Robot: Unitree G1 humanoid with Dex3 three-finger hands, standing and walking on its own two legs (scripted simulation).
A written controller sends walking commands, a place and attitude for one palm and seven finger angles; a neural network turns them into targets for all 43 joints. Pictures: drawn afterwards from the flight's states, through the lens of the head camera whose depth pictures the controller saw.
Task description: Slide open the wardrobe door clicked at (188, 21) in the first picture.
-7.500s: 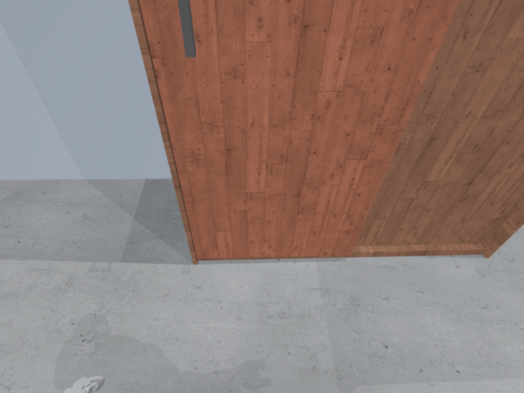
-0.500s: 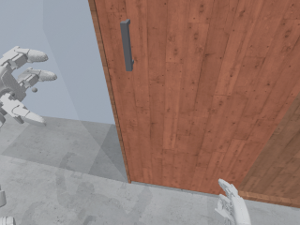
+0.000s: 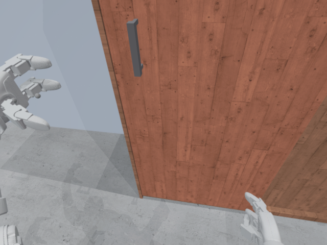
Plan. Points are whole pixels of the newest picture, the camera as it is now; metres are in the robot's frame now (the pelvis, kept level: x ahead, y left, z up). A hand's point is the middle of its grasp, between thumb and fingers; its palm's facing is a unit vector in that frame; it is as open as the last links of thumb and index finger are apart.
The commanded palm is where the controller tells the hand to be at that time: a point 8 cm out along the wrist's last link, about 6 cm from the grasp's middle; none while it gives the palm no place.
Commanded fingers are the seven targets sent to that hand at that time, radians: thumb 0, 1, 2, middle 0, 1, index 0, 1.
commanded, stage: raise the hand with hooked fingers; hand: left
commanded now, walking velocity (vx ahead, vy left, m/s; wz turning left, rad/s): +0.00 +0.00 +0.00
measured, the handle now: (136, 48) +0.56 +0.16 +0.25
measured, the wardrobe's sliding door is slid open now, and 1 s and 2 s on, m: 0.00 0.00 0.00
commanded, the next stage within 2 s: move the hooked fingers beside the handle in 0.02 s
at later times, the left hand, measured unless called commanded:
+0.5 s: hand (72, 84) +0.34 +0.24 +0.26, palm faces -0.03 -1.00 -0.09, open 14.0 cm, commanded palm +0.31 +0.31 +0.27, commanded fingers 0.00 -0.50 0.30 -0.30 -1.20 -0.30 -1.20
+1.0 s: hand (80, 72) +0.40 +0.26 +0.26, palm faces +0.06 -1.00 -0.04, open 14.0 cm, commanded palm +0.37 +0.30 +0.26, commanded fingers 0.00 -0.50 0.30 -0.30 -1.20 -0.30 -1.20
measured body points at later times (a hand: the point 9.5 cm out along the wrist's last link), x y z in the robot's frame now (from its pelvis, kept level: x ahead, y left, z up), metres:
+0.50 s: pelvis +0.00 +0.00 +0.00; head -0.02 -0.02 +0.45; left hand +0.33 +0.30 +0.27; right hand +0.21 -0.21 -0.07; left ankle +0.03 +0.14 -0.74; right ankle -0.02 -0.12 -0.74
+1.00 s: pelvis +0.02 +0.00 +0.00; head +0.00 -0.02 +0.45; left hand +0.39 +0.31 +0.26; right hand +0.19 -0.24 -0.08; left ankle +0.03 +0.14 -0.74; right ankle -0.02 -0.12 -0.74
